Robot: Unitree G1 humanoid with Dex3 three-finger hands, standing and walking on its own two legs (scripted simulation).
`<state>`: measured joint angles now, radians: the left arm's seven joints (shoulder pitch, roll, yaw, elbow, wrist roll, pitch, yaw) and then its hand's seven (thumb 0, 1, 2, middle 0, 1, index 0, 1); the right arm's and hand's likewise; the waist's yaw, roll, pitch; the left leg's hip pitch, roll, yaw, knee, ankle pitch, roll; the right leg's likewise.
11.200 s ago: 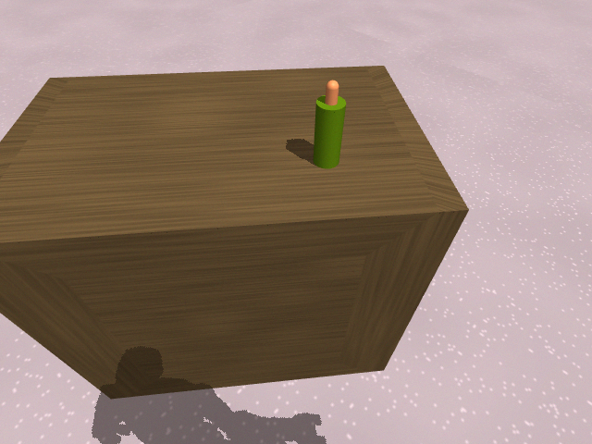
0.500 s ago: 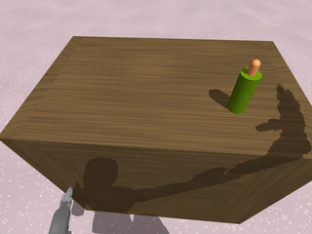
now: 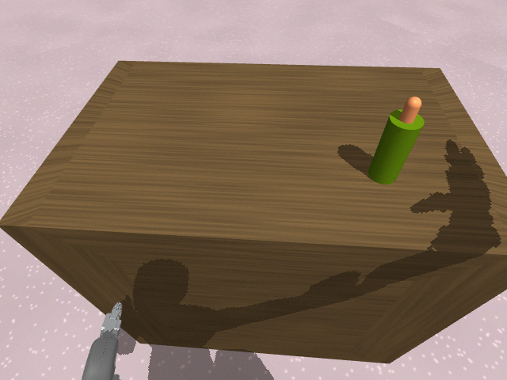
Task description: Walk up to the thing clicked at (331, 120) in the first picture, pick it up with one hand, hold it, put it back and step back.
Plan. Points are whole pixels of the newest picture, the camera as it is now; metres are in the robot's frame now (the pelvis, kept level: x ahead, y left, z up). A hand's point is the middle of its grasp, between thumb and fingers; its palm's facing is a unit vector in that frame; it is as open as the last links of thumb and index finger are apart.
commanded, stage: approach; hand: right
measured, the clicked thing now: (397, 140) +0.50 -0.19 +0.12
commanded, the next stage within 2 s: close in in 0.20 s
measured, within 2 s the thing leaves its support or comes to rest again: neither
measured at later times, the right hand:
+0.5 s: hand (428, 166) +0.47 -0.25 +0.09, palm faces +0.14 +0.99 +0.04, open 17.5 cm
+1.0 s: hand (398, 157) +0.48 -0.20 +0.10, palm faces +0.15 +0.99 +0.02, open 17.7 cm
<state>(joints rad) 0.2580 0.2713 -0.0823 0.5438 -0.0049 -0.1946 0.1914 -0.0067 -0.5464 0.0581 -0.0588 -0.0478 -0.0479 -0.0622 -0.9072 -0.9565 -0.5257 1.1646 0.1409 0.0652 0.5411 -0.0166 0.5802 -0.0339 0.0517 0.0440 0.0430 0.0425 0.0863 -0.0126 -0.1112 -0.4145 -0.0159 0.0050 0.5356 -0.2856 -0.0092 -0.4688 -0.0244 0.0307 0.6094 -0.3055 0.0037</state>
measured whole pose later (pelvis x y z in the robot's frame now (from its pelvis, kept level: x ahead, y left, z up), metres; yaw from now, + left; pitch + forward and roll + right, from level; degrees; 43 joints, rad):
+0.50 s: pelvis -0.01 +0.00 -0.02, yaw +2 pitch +15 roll +2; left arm 0.27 0.25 -0.03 0.45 0.04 -0.15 0.09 -0.01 -0.54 0.05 -0.07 -0.06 -0.07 -0.07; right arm -0.81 -0.59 -0.49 1.09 0.12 -0.23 0.25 -0.02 0.54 -0.04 0.05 0.04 0.04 0.04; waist 0.15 0.02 -0.11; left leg -0.66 -0.04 -0.01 0.75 -0.35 -0.01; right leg -0.71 -0.05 0.01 0.82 -0.38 0.01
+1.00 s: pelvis -0.02 +0.00 -0.03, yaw +2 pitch +14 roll +2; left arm 0.33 0.25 0.04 0.34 0.01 -0.09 0.02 -0.01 -0.52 0.04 -0.06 -0.06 -0.07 -0.06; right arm -0.86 -0.46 -0.40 1.03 0.08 -0.20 0.08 -0.02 0.59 -0.05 0.03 0.05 0.02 0.05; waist 0.14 0.00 -0.11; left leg -0.68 -0.03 -0.02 0.80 -0.37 -0.01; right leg -0.71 -0.04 0.01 0.85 -0.39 0.00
